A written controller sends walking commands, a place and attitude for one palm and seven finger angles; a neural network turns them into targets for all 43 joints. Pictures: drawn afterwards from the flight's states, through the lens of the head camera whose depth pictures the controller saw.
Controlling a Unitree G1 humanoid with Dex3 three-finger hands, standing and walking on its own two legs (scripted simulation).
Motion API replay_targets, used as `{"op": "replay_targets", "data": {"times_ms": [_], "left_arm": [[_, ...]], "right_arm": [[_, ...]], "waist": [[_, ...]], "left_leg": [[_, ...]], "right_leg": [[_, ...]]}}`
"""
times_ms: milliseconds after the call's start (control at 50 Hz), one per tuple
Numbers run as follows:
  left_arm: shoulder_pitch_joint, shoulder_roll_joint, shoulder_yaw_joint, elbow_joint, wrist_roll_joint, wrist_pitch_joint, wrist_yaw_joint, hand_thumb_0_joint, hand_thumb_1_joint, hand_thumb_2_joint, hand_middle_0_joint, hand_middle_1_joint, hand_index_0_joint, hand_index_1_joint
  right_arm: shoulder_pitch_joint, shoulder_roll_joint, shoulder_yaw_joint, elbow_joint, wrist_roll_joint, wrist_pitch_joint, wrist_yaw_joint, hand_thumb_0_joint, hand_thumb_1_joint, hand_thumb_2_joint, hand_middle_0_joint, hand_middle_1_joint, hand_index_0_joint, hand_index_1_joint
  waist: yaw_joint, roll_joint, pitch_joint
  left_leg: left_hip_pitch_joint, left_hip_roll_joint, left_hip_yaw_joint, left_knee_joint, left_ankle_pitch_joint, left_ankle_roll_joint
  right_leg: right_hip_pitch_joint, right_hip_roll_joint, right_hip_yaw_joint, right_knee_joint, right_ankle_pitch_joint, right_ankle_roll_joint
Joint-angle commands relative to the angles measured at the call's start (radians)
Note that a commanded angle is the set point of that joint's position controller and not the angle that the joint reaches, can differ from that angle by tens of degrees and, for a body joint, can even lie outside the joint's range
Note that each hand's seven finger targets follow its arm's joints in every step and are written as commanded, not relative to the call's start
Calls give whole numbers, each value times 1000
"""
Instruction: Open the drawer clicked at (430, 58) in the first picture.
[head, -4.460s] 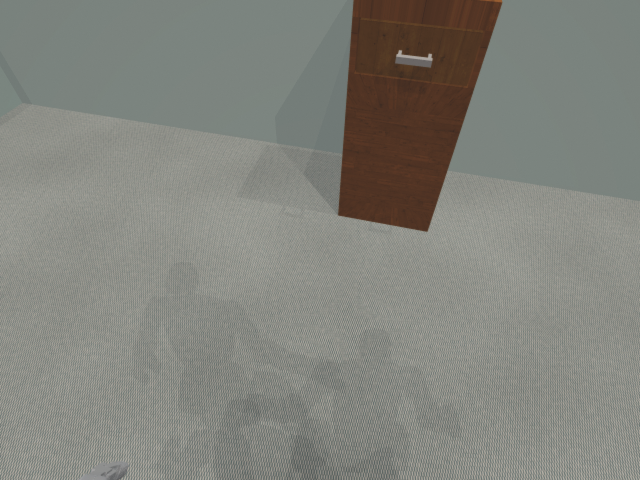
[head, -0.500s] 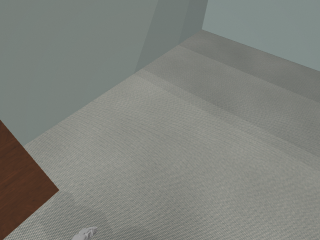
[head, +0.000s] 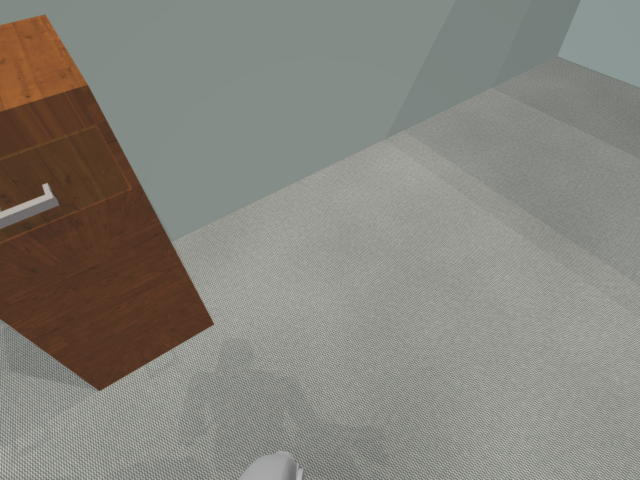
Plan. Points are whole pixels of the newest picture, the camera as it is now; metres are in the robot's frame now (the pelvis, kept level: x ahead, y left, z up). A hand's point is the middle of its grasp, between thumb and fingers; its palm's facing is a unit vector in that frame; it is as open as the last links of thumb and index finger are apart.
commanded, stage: turn to face it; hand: left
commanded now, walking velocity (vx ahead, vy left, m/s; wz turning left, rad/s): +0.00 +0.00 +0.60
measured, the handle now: (23, 204) +0.57 +0.60 -0.02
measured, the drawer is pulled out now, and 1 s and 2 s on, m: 0.00 0.00 0.00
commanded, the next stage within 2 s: take the last steps up to it in 0.88 s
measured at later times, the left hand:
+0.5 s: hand out of the picture -0.03 +0.26 -0.16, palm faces +0.34 -0.90 -0.28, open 7.4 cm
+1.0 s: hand out of the picture -0.10 +0.18 -0.16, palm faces +0.54 -0.81 -0.24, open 7.4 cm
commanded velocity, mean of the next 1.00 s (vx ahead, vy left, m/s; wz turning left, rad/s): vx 0.01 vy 0.00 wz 0.44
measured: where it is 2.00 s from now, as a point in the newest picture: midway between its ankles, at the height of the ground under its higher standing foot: outside the picture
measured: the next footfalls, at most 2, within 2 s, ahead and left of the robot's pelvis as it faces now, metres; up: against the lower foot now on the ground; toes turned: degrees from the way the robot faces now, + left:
left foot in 0.28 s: -0.01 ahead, +0.15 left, +0.00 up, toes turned +18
right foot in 0.64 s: +0.07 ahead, -0.09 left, +0.00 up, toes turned +20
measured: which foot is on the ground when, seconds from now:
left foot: up 0.00-0.26, down 0.28-0.66, up 0.68-1.00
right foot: down 0.00-0.28, up 0.30-0.62, down 0.64-1.00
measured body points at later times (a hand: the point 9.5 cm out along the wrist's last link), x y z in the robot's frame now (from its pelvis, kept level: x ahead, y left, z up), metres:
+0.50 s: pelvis -0.03 +0.02 +0.00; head +0.01 +0.04 +0.45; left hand -0.05 +0.31 -0.14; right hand +0.16 -0.18 -0.13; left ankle -0.04 +0.14 -0.74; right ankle +0.01 -0.12 -0.68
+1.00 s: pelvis -0.03 -0.01 +0.00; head +0.00 +0.01 +0.45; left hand -0.13 +0.22 -0.14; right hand +0.17 -0.18 -0.14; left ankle -0.12 +0.10 -0.71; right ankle +0.03 -0.10 -0.74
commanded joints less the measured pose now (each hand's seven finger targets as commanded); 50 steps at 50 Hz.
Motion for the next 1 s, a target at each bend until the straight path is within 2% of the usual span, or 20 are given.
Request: {"op": "replay_targets", "data": {"times_ms": [0,120,180,220,240,260,280,320,380,520,580,600,620,640,660,700,740,880,940,980], "left_arm": [[-63,172,29,-93,1,-37,6,0,900,900,-200,-300,-200,-300],[58,239,44,-53,9,-31,3,0,900,900,-200,-300,-200,-300],[59,260,53,-51,8,-25,-1,0,900,900,-200,-300,-200,-300],[54,252,55,-46,-1,-19,-6,0,900,900,-200,-300,-200,-300],[56,234,54,-59,-9,-14,-9,0,900,900,-200,-300,-200,-300],[49,169,43,-101,-15,-12,-19,0,900,900,-200,-300,-200,-300],[-29,150,27,-141,-6,-9,-15,0,900,900,-200,-300,-200,-300],[-92,148,34,-128,-11,-1,-9,0,900,900,-200,-300,-200,-300],[-34,146,43,-88,-9,3,-24,0,900,900,-200,-300,-200,-300],[-28,122,33,-102,-15,-4,-16,0,900,900,-200,-300,-200,-300],[59,125,32,-84,-19,-19,-10,0,900,900,-200,-300,-200,-300],[100,153,39,-76,-15,-27,-5,0,900,900,-200,-300,-200,-300],[118,246,55,-80,3,-41,4,0,900,900,-200,-300,-200,-300],[102,299,59,-94,4,-37,3,0,900,900,-200,-300,-200,-300],[72,258,57,-96,-3,-42,8,0,900,900,-200,-300,-200,-300],[-27,197,35,-109,-3,-39,5,0,900,900,-200,-300,-200,-300],[-49,170,28,-110,-1,-43,7,0,900,900,-200,-300,-200,-300],[94,215,38,-24,9,-40,5,0,900,900,-200,-300,-200,-300],[92,226,45,-2,10,-37,5,0,900,900,-200,-300,-200,-300],[82,208,39,19,1,-34,4,0,900,900,-200,-300,-200,-300]], "right_arm": [[-18,-52,-3,-79,4,-26,17,0,-900,-900,200,300,200,300],[-165,-36,19,-125,14,-33,21,0,-900,-900,200,300,200,300],[-132,-38,26,-122,18,-46,17,0,-900,-900,200,300,200,300],[-75,-63,21,-112,16,-56,15,0,-900,-900,200,300,200,300],[-15,-121,6,-100,13,-66,14,0,-900,-900,200,300,200,300],[41,-238,-23,-97,7,-75,7,0,-900,-900,200,300,200,300],[118,-275,-33,-70,14,-69,3,0,-900,-900,200,300,200,300],[73,-228,-23,-67,12,-75,-20,0,-900,-900,200,300,200,300],[-79,-160,1,-111,5,-76,-18,0,-900,-900,200,300,200,300],[-54,-162,-8,-102,2,-63,-14,0,-900,-900,200,300,200,300],[-78,-151,-11,-111,7,-57,-12,0,-900,-900,200,300,200,300],[-82,-123,-8,-117,13,-57,-9,0,-900,-900,200,300,200,300],[-54,-55,3,-129,23,-58,-2,0,-900,-900,200,300,200,300],[-75,-45,5,-152,15,-58,-2,0,-900,-900,200,300,200,300],[-80,-78,-1,-130,4,-44,-4,0,-900,-900,200,300,200,300],[-55,-67,-3,-83,4,-33,6,0,-900,-900,200,300,200,300],[-14,-43,7,-55,5,-32,11,0,-900,-900,200,300,200,300],[-116,-5,33,-54,17,-40,3,0,-900,-900,200,300,200,300],[-87,4,43,-40,23,-52,-3,0,-900,-900,200,300,200,300],[-29,8,50,-12,20,-63,-11,0,-900,-900,200,300,200,300]], "waist": [[-15,-228,27],[65,-244,-12],[59,-279,-71],[28,-229,-103],[-9,-111,-150],[-41,194,-185],[-80,202,-176],[-68,198,-150],[2,121,-69],[-12,122,-93],[32,90,-113],[56,18,-117],[60,-227,-138],[65,-338,-103],[60,-364,-76],[6,-215,-4],[-8,-224,-15],[70,-233,-43],[61,-252,-91],[32,-242,-114]], "left_leg": [[-53,70,51,189,32,-35],[59,75,127,-124,-57,-41],[146,58,168,-287,-36,-26],[289,56,169,-498,114,-10],[469,117,95,-593,293,19],[659,382,-254,-596,681,149],[626,488,-304,-593,850,254],[510,405,-273,-610,639,240],[341,274,-153,-646,441,174],[336,253,-241,-622,435,193],[252,212,-247,-536,444,156],[171,164,-215,-464,353,113],[-8,35,-76,-249,109,32],[-49,-17,1,-40,-190,-1],[-29,27,-58,96,-172,9],[-21,52,-29,228,-36,-4],[1,62,9,209,19,-20],[97,58,93,-132,-71,-28],[174,49,121,-290,-59,-18],[320,42,139,-473,82,-7]], "right_leg": [[-1,-255,98,-240,181,-91],[103,-321,56,-169,388,-123],[150,-321,11,-92,494,-103],[110,-296,-53,24,467,-41],[-17,-267,-90,171,365,12],[-318,-130,-123,394,-114,96],[-395,-90,-41,538,-378,97],[-409,-95,62,637,-267,95],[-305,-72,61,573,-128,94],[-164,1,41,266,-142,85],[24,27,22,13,6,75],[132,-16,61,-131,74,63],[262,-254,315,-250,118,-10],[159,-437,440,-270,212,-120],[58,-408,420,-282,179,-140],[-7,-299,257,-254,152,-117],[16,-252,138,-227,237,-96],[137,-289,104,-183,454,-141],[176,-289,87,-129,548,-134],[117,-257,57,-93,453,-81]]}}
